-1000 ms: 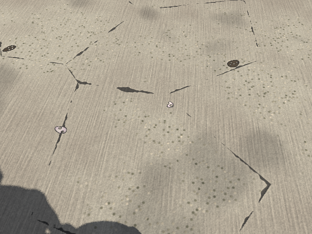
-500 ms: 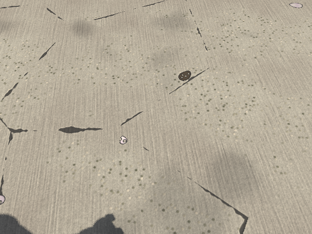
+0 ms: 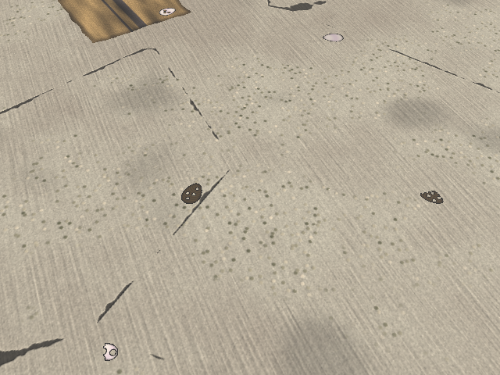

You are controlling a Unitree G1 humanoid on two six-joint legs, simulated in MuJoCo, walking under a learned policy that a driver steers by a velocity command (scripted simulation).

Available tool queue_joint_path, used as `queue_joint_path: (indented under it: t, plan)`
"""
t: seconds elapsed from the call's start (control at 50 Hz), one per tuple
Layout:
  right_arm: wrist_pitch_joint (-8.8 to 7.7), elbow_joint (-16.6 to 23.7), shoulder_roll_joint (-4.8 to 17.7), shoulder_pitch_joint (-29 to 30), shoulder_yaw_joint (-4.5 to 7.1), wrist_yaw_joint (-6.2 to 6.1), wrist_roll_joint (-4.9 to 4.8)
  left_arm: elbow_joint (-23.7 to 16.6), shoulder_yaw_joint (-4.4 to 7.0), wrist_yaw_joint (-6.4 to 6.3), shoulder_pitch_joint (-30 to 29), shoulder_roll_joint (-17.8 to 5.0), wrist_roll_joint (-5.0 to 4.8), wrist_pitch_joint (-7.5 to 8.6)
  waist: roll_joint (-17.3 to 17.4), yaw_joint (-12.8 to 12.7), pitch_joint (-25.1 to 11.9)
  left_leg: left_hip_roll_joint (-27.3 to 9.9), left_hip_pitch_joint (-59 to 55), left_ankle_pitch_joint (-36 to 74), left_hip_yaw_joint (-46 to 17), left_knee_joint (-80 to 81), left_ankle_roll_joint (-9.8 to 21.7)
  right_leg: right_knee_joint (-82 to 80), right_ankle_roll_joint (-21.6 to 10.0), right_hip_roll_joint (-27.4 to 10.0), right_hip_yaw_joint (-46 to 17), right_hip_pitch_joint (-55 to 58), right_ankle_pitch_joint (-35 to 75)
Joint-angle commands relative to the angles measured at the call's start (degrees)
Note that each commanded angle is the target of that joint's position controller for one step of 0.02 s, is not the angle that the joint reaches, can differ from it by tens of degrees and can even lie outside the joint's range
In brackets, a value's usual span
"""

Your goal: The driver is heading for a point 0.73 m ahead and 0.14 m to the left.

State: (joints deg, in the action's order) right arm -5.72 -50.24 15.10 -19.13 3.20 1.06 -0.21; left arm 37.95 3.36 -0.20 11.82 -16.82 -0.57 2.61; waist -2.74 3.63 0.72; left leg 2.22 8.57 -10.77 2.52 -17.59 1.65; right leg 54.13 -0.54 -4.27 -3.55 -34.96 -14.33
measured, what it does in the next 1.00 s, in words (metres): walks ahead, turning left: right foot, then left foot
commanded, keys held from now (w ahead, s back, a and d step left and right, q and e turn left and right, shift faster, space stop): w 0.24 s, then w+q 0.70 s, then no key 0.06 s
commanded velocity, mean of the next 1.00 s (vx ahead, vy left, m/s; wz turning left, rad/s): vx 0.50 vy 0.00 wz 0.26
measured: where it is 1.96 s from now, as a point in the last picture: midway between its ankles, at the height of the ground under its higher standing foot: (207, 290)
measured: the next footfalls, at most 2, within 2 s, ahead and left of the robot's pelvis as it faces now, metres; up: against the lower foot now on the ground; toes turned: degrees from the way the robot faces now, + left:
right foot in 0.24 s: +0.29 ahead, -0.15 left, +0.00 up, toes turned -3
left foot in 0.78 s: +0.57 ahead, +0.11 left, +0.00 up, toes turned +16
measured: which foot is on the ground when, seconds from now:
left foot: down 0.00-0.26, up 0.28-0.76, down 0.78-1.00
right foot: up 0.00-0.22, down 0.24-0.78, up 0.80-1.00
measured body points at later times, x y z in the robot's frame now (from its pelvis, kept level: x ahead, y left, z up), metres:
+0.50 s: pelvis +0.27 -0.06 +0.00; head +0.29 -0.07 +0.45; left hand +0.32 +0.22 -0.11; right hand +0.41 -0.34 -0.12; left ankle +0.35 +0.12 -0.67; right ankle +0.25 -0.15 -0.75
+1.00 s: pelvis +0.54 +0.03 +0.00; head +0.57 +0.06 +0.44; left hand +0.61 +0.35 -0.10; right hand +0.72 -0.20 -0.11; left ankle +0.53 +0.10 -0.75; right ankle +0.65 -0.13 -0.67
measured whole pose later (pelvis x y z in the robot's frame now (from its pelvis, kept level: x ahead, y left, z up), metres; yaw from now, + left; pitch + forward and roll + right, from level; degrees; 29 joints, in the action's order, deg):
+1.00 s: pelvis +0.54 +0.03 +0.00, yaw +21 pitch +2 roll +0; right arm -2.8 -42.6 15.9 -16.2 4.0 0.9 -0.4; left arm 40.2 3.4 -0.5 7.3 -17.2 0.6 5.9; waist -1.4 1.9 2.9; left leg 6.5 13.8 -9.1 -3.1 -21.6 5.1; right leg 58.5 2.2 -5.8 -4.2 -34.4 -17.2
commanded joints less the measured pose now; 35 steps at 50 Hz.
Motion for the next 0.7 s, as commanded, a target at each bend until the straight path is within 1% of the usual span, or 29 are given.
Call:
queue_joint_path:
  t: [0.02,0.06,0.1,0.14,0.16,0.18,0.2,0.22,0.24,0.26,0.28,0.3,0.32,0.34,0.36,0.38,0.4,0.42,0.44,0.46,0.48,0.5,0.54,0.58,0.62,0.66,0.68,0.7]
  plan:
    - [-0.58,3.51,10.05,3.17,2.02,-0.40,-0.64,-4.92,-0.31,0.60,-3.71,-1.10,0.13,1.36,6.88,-0.81,0.43,-14.49,-1.98,11.83,-10.35,9.61,10.45,-9.74,0.45,-1.64,0.88,-2.32,8.46]
    - [-0.14,2.61,10.59,1.38,1.94,-0.43,-0.97,-5.67,-0.51,1.05,-7.19,-0.90,-0.18,1.72,6.80,0.46,0.96,-13.61,-2.10,12.95,-7.79,9.19,9.48,-15.54,0.49,-0.52,2.38,0.22,12.91]
    - [0.38,1.46,10.95,-1.07,1.86,-0.39,-1.24,-6.66,-0.49,1.49,-10.33,-1.13,-0.54,1.88,7.04,1.56,1.55,-14.40,-3.80,13.15,-7.47,8.49,9.03,-18.94,0.23,0.40,3.23,1.38,14.27]
    - [1.02,0.45,11.37,-2.50,1.86,-0.41,-1.45,-7.71,-0.31,1.94,-12.47,-1.73,-0.76,2.01,7.56,1.57,2.31,-16.02,-6.72,14.22,-7.93,7.16,8.39,-21.51,-0.83,1.02,3.35,1.56,12.38]
    - [1.36,0.08,11.79,-2.70,1.96,-0.49,-1.56,-8.03,-0.15,2.15,-12.78,-2.22,-0.76,2.08,7.91,1.07,2.43,-16.80,-8.13,15.83,-8.07,6.14,7.95,-22.70,-1.59,1.35,3.45,2.26,10.76]
    - [1.70,-0.14,12.30,-2.52,2.09,-0.62,-1.61,-7.95,0.16,2.27,-11.89,-2.95,-0.67,2.15,8.21,-0.05,1.94,-17.18,-9.17,19.50,-7.82,4.36,7.40,-23.96,-2.43,2.01,3.89,4.50,9.25]
    - [2.00,-0.13,12.88,-1.60,2.19,-0.77,-1.74,-7.10,0.83,2.21,-8.45,-4.07,-0.39,2.19,8.26,-2.66,0.00,-16.50,-9.19,27.38,-6.45,0.09,6.50,-25.96,-3.57,3.39,5.11,10.33,9.18]
    - [2.17,-0.08,12.33,-1.37,1.92,-0.90,-1.75,-4.79,2.08,1.89,-1.37,-6.11,-0.01,2.07,7.24,-6.33,-4.45,-14.20,-7.35,34.61,-4.06,-8.34,5.22,-27.65,-5.14,4.87,6.34,21.01,10.28]
    - [1.98,0.95,10.37,-0.73,0.99,-1.05,-0.86,-2.56,3.39,1.27,8.10,-9.15,0.37,1.77,5.15,-10.59,-11.18,-11.66,1.00,28.83,-1.85,-21.20,3.13,-25.58,-7.67,0.10,1.49,36.28,11.39]
    - [0.92,2.96,4.19,-5.57,-1.18,-0.64,0.10,-1.94,4.64,0.73,14.09,-15.30,1.35,1.32,-8.32,-10.08,-19.55,-3.18,24.58,2.94,0.70,-44.63,-1.15,-27.49,-16.29,-15.91,-23.42,58.22,4.58]
    - [-0.18,1.90,5.97,-5.20,-0.87,-0.38,-0.65,-1.56,3.72,0.78,15.48,-11.60,0.87,1.13,-10.16,-10.78,-23.23,-1.32,31.72,-22.05,-7.71,-53.69,-0.80,-34.98,-18.28,-19.74,-36.91,58.07,-1.18]
    - [-0.46,3.14,10.34,-0.89,0.60,-0.10,-2.42,-1.47,2.53,0.90,11.81,-8.71,0.67,1.33,-6.27,-10.24,-13.68,-4.40,36.29,-19.14,-8.94,-57.05,-0.07,-36.05,-15.42,-17.83,-28.55,50.66,-3.10]
    - [-0.34,3.86,10.00,2.21,0.59,-0.13,-2.71,-1.64,1.88,0.97,7.98,-6.89,0.49,1.49,-3.96,-8.54,-8.24,-6.96,35.63,-14.04,-7.53,-54.96,0.16,-37.62,-13.53,-15.18,-20.56,42.69,-1.00]
    - [0.28,3.65,9.15,4.03,0.74,-0.42,-1.74,-1.37,1.15,1.33,4.55,-4.46,0.59,1.79,-0.99,-6.86,-3.38,-8.46,33.89,-10.15,-7.02,-51.60,0.06,-40.37,-11.59,-11.81,-14.41,35.58,1.71]
    - [1.06,3.42,8.32,2.03,0.98,-0.59,-1.47,-1.20,1.15,1.38,2.41,-4.31,0.86,2.45,-4.59,-4.43,-2.48,-9.98,30.03,-6.77,-7.84,-49.32,-0.54,-42.57,-11.31,-11.30,-10.88,30.59,4.57]
    - [1.87,2.68,7.15,0.44,0.80,-0.61,-1.39,-0.84,1.21,1.54,1.10,-3.71,0.95,3.06,-4.33,-3.29,-1.80,-10.39,27.17,-5.10,-7.96,-48.73,-1.22,-44.23,-11.32,-10.38,-8.02,27.55,7.87]
    - [2.55,2.52,5.96,-0.04,0.71,-0.67,-1.44,-0.08,1.43,1.54,0.64,-3.89,1.12,3.64,-3.86,-2.54,-1.40,-10.16,26.36,-3.41,-7.93,-48.45,-1.84,-45.75,-11.66,-10.22,-5.64,25.52,9.67]
    - [3.28,2.16,5.95,0.71,1.05,-1.05,-1.59,0.47,1.36,1.42,0.30,-2.86,1.46,4.00,-1.39,-2.43,-0.53,-9.79,27.23,-1.28,-8.37,-48.73,-1.53,-46.46,-10.33,-8.44,-2.38,25.24,11.01]
    - [3.52,3.10,5.04,1.29,0.89,-1.07,-1.64,1.16,1.76,1.18,0.54,-4.66,1.72,4.30,-3.20,-1.87,0.01,-9.77,28.71,1.00,-9.27,-46.56,-2.21,-47.12,-11.37,-10.31,-1.14,24.74,13.88]
    - [3.56,3.45,5.29,2.88,1.00,-1.05,-1.27,1.89,1.73,1.00,1.52,-3.85,1.57,4.52,-1.55,-2.70,1.23,-9.65,30.39,2.99,-10.01,-44.26,-2.48,-46.88,-10.90,-9.39,1.75,25.67,18.75]
    - [3.32,4.28,4.81,4.26,0.95,-0.81,-1.12,2.69,1.97,0.72,2.05,-4.77,1.72,4.47,-2.10,-2.68,1.43,-9.37,31.52,6.60,-10.29,-40.59,-2.76,-47.19,-10.90,-9.70,3.05,26.75,18.57]
    - [3.14,4.47,4.79,5.73,0.97,-0.61,-1.10,3.06,2.12,0.42,2.22,-5.04,1.80,4.37,-0.75,-3.04,1.39,-9.19,31.31,9.35,-9.79,-37.38,-2.69,-47.56,-10.35,-9.09,4.70,27.33,17.55]
    - [2.85,5.60,3.96,9.41,0.61,0.25,-0.90,3.62,2.24,-0.01,2.44,-5.79,1.54,4.19,0.23,-4.24,2.33,-8.60,30.19,14.63,-7.47,-29.83,-2.26,-47.92,-9.31,-8.57,8.36,28.12,18.59]
    - [2.79,7.33,2.90,13.65,0.04,0.97,-0.64,4.82,2.63,-0.45,4.45,-6.92,1.10,3.82,1.18,-6.09,3.74,-8.29,30.00,16.67,-5.11,-24.85,-1.67,-48.45,-9.06,-9.66,10.19,30.10,18.44]
    - [2.81,9.21,2.79,16.93,-0.17,1.60,-0.78,6.15,2.96,-0.66,6.43,-7.56,0.61,3.11,1.57,-7.30,4.95,-8.10,31.76,15.36,-4.00,-21.43,-0.64,-47.30,-8.77,-10.94,11.40,34.49,19.53]
    - [2.81,11.10,3.15,19.16,-0.12,2.29,-0.86,7.16,3.28,-0.77,7.60,-8.10,0.02,2.13,1.22,-7.70,5.34,-7.53,33.26,11.38,-2.45,-19.21,0.65,-44.77,-8.14,-12.15,12.42,39.29,23.28]
    - [2.82,11.91,3.46,19.55,0.01,2.63,-0.91,7.44,3.43,-0.88,7.61,-8.52,-0.21,1.61,0.74,-7.34,5.04,-6.84,32.71,8.67,-1.31,-18.46,1.46,-42.78,-7.64,-12.58,13.05,41.02,27.82]
    - [2.89,12.48,4.09,18.96,0.34,2.88,-0.97,7.40,3.61,-1.07,7.04,-9.21,-0.28,1.13,-0.16,-6.40,3.92,-5.37,30.24,5.82,0.40,-18.02,2.48,-39.75,-6.99,-12.62,13.96,42.00,36.67]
